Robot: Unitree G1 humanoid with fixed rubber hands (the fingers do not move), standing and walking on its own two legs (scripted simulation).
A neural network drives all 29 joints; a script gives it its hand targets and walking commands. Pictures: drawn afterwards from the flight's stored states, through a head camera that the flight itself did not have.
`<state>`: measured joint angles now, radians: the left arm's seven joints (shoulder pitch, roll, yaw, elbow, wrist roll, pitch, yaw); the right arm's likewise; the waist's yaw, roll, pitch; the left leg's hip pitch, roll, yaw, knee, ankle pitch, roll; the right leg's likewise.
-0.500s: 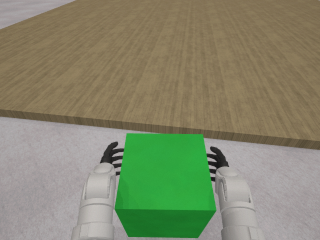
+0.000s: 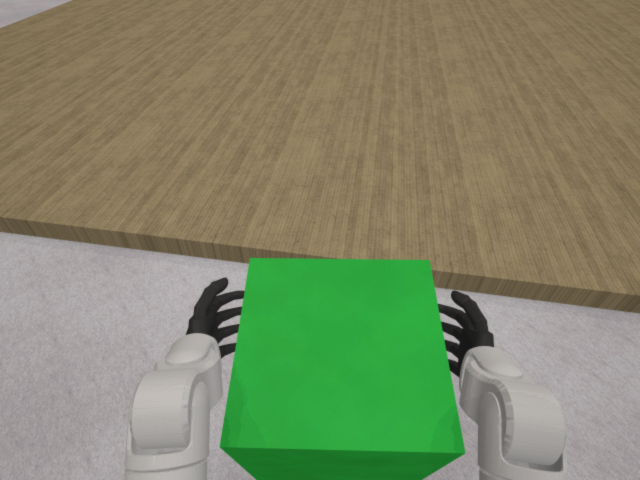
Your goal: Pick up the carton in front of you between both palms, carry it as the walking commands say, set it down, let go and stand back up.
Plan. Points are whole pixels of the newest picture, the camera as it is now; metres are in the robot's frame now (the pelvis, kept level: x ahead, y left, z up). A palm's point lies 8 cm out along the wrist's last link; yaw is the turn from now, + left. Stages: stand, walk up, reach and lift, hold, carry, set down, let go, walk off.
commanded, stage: carry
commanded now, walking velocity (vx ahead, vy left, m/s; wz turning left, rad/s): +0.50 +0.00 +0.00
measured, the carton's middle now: (336, 380) +0.26 -0.01 +0.01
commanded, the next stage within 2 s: none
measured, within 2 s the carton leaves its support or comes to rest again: neither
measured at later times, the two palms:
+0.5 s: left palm (210, 186) +0.55 +0.19 +0.10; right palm (392, 201) +0.51 -0.11 +0.10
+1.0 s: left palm (242, 76) +0.90 +0.17 +0.15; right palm (375, 79) +0.91 -0.13 +0.14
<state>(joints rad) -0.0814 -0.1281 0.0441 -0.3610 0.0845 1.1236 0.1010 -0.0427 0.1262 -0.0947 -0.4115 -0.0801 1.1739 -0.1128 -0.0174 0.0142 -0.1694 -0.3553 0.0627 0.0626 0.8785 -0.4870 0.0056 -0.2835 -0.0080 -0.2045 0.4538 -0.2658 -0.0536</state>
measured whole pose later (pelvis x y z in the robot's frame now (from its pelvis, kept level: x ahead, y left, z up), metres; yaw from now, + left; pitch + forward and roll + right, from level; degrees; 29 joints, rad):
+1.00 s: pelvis +0.61 +0.01 +0.01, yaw +1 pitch +4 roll +0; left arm -0.30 -0.15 0.16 -0.52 0.03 1.25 0.15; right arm -0.30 0.14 -0.15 -0.53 -0.06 1.29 -0.14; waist 0.05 0.01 -0.03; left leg -0.58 0.09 0.06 1.07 -0.29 0.04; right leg -0.27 -0.01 -0.23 0.40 -0.21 -0.08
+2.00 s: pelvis +1.01 +0.03 +0.01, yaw +0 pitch +5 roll +0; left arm -0.56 -0.10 0.25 -0.02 0.08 1.18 0.13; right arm -0.57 0.09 -0.26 -0.01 -0.09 1.22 -0.14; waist 0.01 0.00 -0.09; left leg -0.22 0.01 0.13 0.50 -0.30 0.04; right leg -0.25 0.00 -0.10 0.54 -0.28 -0.04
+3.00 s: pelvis +0.95 +0.03 +0.00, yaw +0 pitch +1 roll +0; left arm -0.49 -0.09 0.22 -0.02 0.07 1.15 0.13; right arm -0.50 0.08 -0.22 -0.01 -0.08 1.19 -0.15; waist 0.00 0.00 -0.09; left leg -0.26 0.00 0.14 0.52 -0.29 0.06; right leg -0.27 -0.02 -0.10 0.53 -0.29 -0.03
